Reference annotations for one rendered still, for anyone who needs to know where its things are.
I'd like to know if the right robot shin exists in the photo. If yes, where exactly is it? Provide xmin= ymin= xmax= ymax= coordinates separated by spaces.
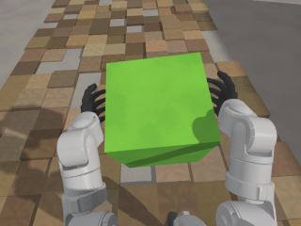
xmin=176 ymin=211 xmax=190 ymax=218

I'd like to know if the robot right upper arm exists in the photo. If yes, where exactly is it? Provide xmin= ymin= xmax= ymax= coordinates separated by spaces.
xmin=215 ymin=201 xmax=277 ymax=226

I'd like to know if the robot left forearm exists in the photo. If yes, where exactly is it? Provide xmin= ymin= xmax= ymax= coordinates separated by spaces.
xmin=56 ymin=111 xmax=108 ymax=226

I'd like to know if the right robot foot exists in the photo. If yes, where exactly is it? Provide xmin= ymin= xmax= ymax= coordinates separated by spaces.
xmin=167 ymin=212 xmax=178 ymax=226

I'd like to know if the left robot hand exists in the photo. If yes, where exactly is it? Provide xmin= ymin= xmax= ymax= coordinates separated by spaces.
xmin=80 ymin=83 xmax=106 ymax=123

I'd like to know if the carton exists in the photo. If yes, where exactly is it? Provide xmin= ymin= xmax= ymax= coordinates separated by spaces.
xmin=104 ymin=52 xmax=221 ymax=168

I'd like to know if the robot right forearm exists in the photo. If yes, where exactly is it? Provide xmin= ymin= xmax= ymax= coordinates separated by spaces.
xmin=217 ymin=99 xmax=277 ymax=226

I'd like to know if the right robot hand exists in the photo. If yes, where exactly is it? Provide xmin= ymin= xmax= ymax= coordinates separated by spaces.
xmin=206 ymin=71 xmax=238 ymax=117

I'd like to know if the robot left upper arm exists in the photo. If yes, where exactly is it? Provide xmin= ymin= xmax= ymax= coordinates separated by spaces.
xmin=68 ymin=211 xmax=119 ymax=226

